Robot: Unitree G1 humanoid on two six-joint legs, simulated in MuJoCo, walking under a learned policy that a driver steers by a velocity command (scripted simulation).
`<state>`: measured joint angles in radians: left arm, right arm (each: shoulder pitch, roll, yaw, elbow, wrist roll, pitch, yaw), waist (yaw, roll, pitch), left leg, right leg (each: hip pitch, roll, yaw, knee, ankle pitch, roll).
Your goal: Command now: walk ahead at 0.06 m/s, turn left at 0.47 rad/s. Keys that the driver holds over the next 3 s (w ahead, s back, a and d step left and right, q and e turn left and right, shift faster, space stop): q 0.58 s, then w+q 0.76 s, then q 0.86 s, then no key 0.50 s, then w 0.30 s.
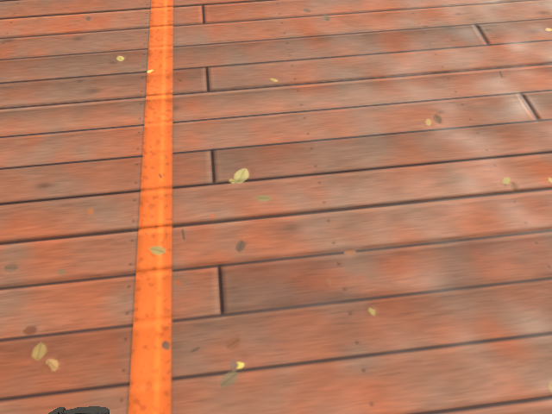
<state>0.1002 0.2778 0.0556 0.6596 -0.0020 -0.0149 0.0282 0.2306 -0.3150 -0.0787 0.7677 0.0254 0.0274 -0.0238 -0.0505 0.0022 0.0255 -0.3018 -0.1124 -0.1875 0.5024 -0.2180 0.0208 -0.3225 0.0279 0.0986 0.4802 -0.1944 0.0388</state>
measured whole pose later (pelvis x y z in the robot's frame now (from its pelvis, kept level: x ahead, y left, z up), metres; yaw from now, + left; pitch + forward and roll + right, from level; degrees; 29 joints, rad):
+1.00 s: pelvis +0.09 +0.05 +0.00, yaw +35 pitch +1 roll -1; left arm 0.25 0.28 0.08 0.73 0.00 -0.09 0.00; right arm 0.27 -0.32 -0.06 0.66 0.02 0.00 -0.01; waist 0.01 0.05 -0.03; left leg -0.48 -0.05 -0.12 1.00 -0.42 0.02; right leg -0.19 0.02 0.00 0.44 -0.28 -0.02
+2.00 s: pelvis +0.33 +0.35 +0.00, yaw +72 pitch +1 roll +0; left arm 0.11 0.26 0.04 0.65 0.02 -0.01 0.02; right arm 0.20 -0.35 -0.08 0.66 0.03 0.07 -0.04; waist -0.01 0.04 0.06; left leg -0.48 -0.07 -0.10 1.16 -0.49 -0.09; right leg -0.35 0.00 -0.01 0.48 -0.15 -0.02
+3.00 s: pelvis +0.29 +0.43 -0.01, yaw +84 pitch +0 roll +0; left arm 0.31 0.26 0.04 0.83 -0.02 -0.04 0.02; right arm 0.29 -0.26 -0.06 0.83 0.02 -0.07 0.02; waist -0.02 -0.03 -0.01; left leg -0.19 -0.05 0.02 0.54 -0.35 0.06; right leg -0.24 -0.03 0.03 0.71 -0.42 0.01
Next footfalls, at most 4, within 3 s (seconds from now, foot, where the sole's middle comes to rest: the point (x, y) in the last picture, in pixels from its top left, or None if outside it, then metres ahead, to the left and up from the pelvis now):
0.42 left None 0.03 0.14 -0.77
0.88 right None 0.16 -0.04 -0.77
1.34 left None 0.23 0.38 -0.77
1.84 right None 0.47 0.41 -0.77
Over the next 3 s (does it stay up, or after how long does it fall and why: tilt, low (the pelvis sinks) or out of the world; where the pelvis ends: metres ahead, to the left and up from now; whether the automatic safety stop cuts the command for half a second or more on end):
stays up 0.29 0.43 -0.01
